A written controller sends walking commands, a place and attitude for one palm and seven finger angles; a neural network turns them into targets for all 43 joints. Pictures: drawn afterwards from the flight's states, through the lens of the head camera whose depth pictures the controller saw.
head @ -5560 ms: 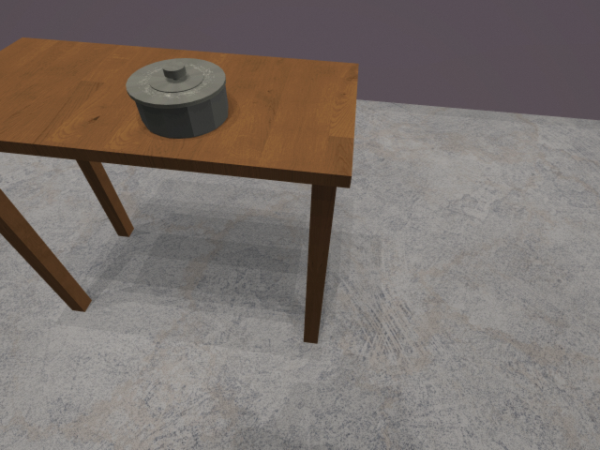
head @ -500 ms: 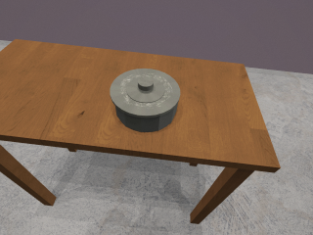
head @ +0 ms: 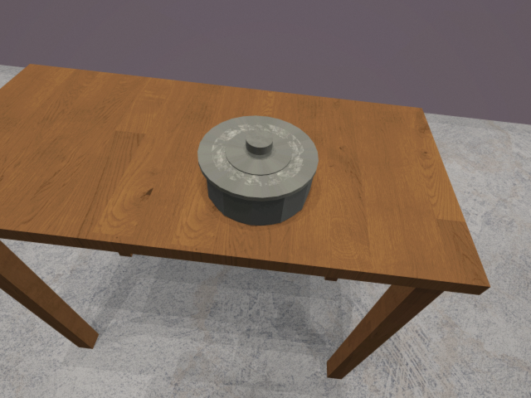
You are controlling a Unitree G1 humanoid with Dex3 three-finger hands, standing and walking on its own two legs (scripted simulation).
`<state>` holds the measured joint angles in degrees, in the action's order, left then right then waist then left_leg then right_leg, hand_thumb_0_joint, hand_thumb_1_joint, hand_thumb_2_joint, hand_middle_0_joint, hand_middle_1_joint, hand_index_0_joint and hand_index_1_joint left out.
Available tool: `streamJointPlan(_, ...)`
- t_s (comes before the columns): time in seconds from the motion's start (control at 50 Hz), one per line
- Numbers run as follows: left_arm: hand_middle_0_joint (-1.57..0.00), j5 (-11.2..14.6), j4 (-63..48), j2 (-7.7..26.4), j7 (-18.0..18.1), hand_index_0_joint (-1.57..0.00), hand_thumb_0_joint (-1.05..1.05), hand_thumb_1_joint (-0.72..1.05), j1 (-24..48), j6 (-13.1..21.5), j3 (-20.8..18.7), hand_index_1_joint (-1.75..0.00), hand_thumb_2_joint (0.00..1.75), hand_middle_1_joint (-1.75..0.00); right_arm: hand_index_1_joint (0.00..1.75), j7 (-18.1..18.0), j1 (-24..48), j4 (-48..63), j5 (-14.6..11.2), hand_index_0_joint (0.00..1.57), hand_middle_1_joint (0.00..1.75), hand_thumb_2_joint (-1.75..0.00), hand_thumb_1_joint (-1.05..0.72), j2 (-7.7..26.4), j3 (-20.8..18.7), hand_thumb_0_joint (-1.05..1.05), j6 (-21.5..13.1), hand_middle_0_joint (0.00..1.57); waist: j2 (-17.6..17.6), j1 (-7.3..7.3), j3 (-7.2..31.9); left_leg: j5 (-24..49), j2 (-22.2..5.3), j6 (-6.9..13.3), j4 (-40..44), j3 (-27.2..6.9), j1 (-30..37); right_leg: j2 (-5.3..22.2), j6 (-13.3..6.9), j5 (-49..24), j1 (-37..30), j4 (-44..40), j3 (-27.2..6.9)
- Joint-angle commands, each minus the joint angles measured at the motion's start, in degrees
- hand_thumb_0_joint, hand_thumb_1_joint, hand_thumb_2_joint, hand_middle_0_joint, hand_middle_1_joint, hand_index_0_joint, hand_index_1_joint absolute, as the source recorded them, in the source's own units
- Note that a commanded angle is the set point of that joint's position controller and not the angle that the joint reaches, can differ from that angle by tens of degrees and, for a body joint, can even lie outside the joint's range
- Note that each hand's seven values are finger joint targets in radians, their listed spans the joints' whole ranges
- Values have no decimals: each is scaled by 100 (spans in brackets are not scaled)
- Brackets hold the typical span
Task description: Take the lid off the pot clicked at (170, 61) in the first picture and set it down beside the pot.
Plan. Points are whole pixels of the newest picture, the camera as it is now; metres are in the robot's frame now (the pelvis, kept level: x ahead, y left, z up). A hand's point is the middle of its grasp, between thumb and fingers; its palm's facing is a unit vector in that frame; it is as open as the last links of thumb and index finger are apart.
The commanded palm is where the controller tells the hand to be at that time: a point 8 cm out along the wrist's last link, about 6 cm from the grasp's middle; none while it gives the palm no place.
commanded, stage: look again from close up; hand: left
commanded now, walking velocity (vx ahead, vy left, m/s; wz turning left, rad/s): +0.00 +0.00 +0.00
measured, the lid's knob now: (259, 142) +0.46 +0.05 +0.14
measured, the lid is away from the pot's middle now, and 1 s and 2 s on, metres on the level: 0.00 0.00 0.00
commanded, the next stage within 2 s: shuffle to correct the standing spot in 0.20 s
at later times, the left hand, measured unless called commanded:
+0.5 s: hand out of the picture -0.01 +0.15 -0.19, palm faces +0.03 -0.99 -0.15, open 7.3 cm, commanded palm none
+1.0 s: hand out of the picture +0.00 +0.08 -0.18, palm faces +0.03 -0.98 -0.18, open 7.3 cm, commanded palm none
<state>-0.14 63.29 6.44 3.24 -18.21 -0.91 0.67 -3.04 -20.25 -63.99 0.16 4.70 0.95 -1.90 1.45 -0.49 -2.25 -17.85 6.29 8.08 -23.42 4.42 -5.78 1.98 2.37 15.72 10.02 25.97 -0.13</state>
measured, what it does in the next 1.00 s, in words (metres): shifts its weight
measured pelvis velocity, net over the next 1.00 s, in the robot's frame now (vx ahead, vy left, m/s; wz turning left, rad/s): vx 0.01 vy -0.08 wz -0.01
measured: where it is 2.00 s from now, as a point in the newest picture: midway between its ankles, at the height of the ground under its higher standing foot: outside the picture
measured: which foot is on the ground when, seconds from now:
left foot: down 0.00-1.00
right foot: down 0.00-1.00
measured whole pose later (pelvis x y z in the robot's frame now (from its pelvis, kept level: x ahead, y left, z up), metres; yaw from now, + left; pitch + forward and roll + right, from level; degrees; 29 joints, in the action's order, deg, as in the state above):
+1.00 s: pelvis +0.01 -0.08 +0.00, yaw +0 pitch +1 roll -1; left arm -0.5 61.6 7.2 3.2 -18.3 -0.1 0.5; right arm -2.6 -16.6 -63.4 0.0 7.2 -0.8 0.0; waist -0.1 -0.5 -1.9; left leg -20.3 -0.8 0.6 -27.3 2.9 -8.2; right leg -2.9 -3.1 15.0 12.6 26.2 3.9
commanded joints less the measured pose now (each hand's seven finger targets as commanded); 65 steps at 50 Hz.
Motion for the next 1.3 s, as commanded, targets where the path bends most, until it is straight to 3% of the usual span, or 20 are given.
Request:
streamJointPlan(0.0,-20,-2,-102,272,16,-20,0,90,-552,56,-29,-30,90,-30,30,-76,-704,57,-6,20,30,-90,-90,585,-77,0,-38,20,-380,32,-349,2828,-1412,-530,540,-1105,-33,305,-336,-533,306,-94,-218)
streamJointPlan(0.02,-20,-2,-117,297,13,-20,0,90,-550,60,-29,-30,90,-30,30,-71,-688,71,-5,20,30,-90,-90,578,-79,0,-40,20,-200,15,-312,2909,-1412,-488,484,-1111,-54,296,-346,-619,244,-115,-212)
streamJointPlan(0.3,-20,15,-70,260,31,-20,0,90,-523,32,-26,-30,90,-30,30,-99,-795,2,-10,20,30,-90,-90,575,-70,0,-44,20,-319,59,-301,3450,-1451,-754,489,-1123,145,278,-298,-560,356,-23,-200)
streamJointPlan(0.38,-20,37,-149,280,30,-20,0,90,-370,-48,-49,-30,90,-30,30,-149,-837,-38,-4,20,30,-90,-90,603,-101,0,-15,20,-447,144,-280,4536,-1767,-648,425,-1286,555,183,-169,241,828,382,-69)
streamJointPlan(0.42,-20,39,-217,344,34,-20,0,90,-272,-80,-84,-30,90,-30,30,-159,-814,-22,14,20,30,-90,-90,598,-120,0,2,20,-458,163,-198,4878,-1970,-394,377,-1398,642,167,-159,750,1056,834,-78)
streamJointPlan(0.52,-20,1,-251,340,18,-20,0,90,-174,-102,-147,-30,90,-30,30,-123,-450,68,48,20,30,-90,-90,604,-174,0,14,20,-221,60,-151,4426,-2078,-66,261,-1432,142,232,-199,769,948,1078,-94)
streamJointPlan(0.64,-20,-15,-230,363,21,-20,0,90,-379,-132,-180,-30,90,-30,30,-104,-289,96,5,20,30,-90,-90,641,-271,0,125,20,-333,27,-242,3359,-1687,-482,-42,-1120,-389,278,-277,-1112,285,243,-22)
streamJointPlan(0.68,-20,-43,-309,358,7,-20,0,90,-315,-177,-197,-30,90,-30,30,-103,-212,103,28,20,30,-90,-90,647,-297,0,200,20,-264,57,-448,2451,-1744,-426,71,-1106,-534,191,-258,-728,503,393,26)
streamJointPlan(0.74,-20,-54,-402,358,-7,-20,0,90,-336,-160,-206,-30,90,-30,30,-90,-123,153,48,20,30,-90,-90,650,-308,0,211,20,-442,30,-390,2014,-1690,-417,33,-1035,-687,170,-308,-854,422,307,-64)
streamJointPlan(0.8,-20,-34,-361,473,16,-20,0,90,-431,27,-142,-30,90,-30,30,-31,-63,192,11,20,30,-90,-90,401,-226,0,187,20,-107,59,-56,851,-1208,-656,-186,-601,-682,559,-510,-1653,61,-176,-653)
streamJointPlan(0.84,-20,-30,-393,567,8,-20,0,90,-347,121,-104,-30,90,-30,30,0,-177,154,-2,20,30,-90,-90,363,-191,0,179,20,204,105,-64,242,-1054,-737,-139,-461,-672,746,-635,-1513,44,-485,-951)
streamJointPlan(0.9,-20,-30,-402,716,15,-20,0,90,-387,213,-106,-30,90,-30,30,31,-249,113,-18,20,30,-90,-90,376,-153,0,131,20,20,80,76,466,-1029,-779,-113,-399,-563,830,-627,-2097,-171,-564,-1035)
streamJointPlan(0.96,-20,-35,-382,910,55,-20,0,90,-545,221,-170,-30,90,-30,30,27,-222,177,-50,20,30,-90,-90,431,-156,0,183,20,283,-4,103,89,-892,-854,-431,-225,-940,1088,-509,-2847,-626,-717,-1246)
streamJointPlan(1.0,-20,-57,-363,955,76,-20,0,90,-648,217,-215,-30,90,-30,30,21,-167,228,-63,20,30,-90,-90,451,-173,0,225,20,451,-74,148,-406,-830,-901,-721,-189,-1214,1243,-586,-3384,-887,-748,-1343)
streamJointPlan(1.06,-20,-90,-402,947,82,-20,0,90,-687,206,-247,-30,90,-30,30,36,5,371,-57,20,30,-90,-90,483,-203,0,263,20,458,-145,141,-813,-864,-926,-1130,-306,-1485,1470,-955,-3480,-877,-727,-1497)
streamJointPlan(1.12,-20,-92,-471,945,50,-20,0,90,-497,208,-246,-30,90,-30,30,93,-34,374,-58,20,30,-90,-90,415,-227,0,266,20,345,-43,236,-518,-861,-936,-976,-313,-1077,1423,-1206,-2788,-427,-753,-1269)
streamJointPlan(1.16,-20,-89,-564,938,26,-20,0,90,-283,189,-241,-30,90,-30,30,139,-259,311,-34,20,30,-90,-90,360,-211,0,259,20,378,110,109,126,-855,-901,-506,-264,-424,1163,-988,-1359,392,-891,-989)
streamJointPlan(1.2,-20,-79,-613,823,-12,-20,0,90,-126,151,-206,-30,90,-30,30,158,-313,284,3,20,30,-90,-90,403,-208,0,223,20,179,125,-228,393,-1033,-808,-130,-361,-187,757,-692,-8,984,-903,-673)
streamJointPlan(1.24,-20,-87,-640,670,-33,-20,0,90,-132,102,-183,-30,90,-30,30,156,-211,361,25,20,30,-90,-90,531,-208,0,191,20,-223,63,-585,194,-1302,-706,140,-555,-579,475,-524,489,1087,-861,-465)
streamJointPlan(1.28,-20,-94,-588,606,-44,-20,0,90,-259,68,-166,-30,90,-30,30,139,-199,396,33,20,30,-90,-90,543,-154,0,132,20,-725,-11,-773,-225,-1401,-577,629,-926,-1158,298,-431,263,718,-573,-226)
